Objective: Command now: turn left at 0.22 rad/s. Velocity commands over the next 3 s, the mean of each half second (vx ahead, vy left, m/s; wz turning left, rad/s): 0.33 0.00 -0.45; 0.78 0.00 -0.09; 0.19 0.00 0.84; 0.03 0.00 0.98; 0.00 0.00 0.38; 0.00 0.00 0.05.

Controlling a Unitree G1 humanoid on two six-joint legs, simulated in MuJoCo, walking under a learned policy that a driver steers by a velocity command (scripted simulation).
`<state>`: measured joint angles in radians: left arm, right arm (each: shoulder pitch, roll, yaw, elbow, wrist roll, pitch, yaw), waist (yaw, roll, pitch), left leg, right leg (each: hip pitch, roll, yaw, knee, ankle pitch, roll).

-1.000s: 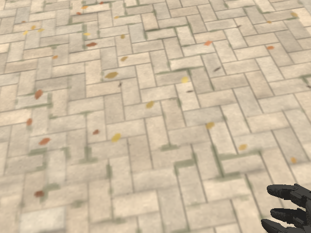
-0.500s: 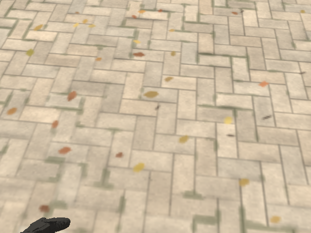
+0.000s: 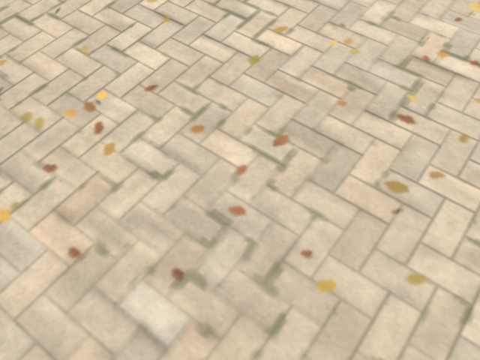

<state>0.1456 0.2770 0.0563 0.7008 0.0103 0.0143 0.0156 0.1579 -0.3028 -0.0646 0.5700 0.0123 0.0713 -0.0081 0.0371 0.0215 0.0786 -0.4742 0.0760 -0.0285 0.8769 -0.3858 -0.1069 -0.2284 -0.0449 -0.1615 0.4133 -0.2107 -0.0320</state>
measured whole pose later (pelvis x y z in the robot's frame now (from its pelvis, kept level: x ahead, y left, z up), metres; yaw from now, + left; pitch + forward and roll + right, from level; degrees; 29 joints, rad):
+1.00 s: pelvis +0.35 -0.29 -0.02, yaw -21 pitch -1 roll +1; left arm 0.40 0.21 0.02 0.78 0.02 -0.08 0.08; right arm 0.15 -0.26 -0.06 0.75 0.03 -0.08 0.08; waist 0.03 0.03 0.05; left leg -0.71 -0.03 0.11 0.66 0.27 0.02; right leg 0.16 0.06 -0.28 0.35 -0.41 -0.01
